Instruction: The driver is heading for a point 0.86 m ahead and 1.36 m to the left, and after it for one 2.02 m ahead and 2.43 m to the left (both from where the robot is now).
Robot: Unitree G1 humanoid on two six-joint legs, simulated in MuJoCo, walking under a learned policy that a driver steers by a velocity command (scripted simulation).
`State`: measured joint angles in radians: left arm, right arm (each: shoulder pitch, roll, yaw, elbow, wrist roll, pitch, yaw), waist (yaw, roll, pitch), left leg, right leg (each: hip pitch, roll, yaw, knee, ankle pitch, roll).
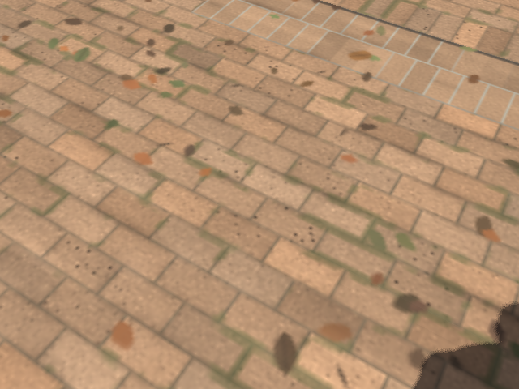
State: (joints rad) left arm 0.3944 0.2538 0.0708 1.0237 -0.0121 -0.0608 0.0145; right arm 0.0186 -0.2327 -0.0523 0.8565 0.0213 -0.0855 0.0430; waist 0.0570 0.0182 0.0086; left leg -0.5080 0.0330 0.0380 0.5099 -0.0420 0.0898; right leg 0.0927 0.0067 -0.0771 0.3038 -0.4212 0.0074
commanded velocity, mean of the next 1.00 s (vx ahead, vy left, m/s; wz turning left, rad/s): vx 0.50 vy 0.00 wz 0.51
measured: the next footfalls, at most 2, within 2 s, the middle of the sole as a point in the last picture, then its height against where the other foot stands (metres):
right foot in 0.52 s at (304, 386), level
left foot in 1.04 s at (168, 328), level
